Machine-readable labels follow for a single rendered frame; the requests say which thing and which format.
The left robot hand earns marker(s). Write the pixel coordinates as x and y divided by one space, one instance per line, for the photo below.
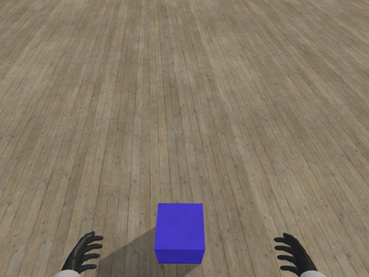
77 256

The right robot hand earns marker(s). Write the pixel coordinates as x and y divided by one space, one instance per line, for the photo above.
299 257

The carton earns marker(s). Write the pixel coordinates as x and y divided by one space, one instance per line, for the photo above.
180 237

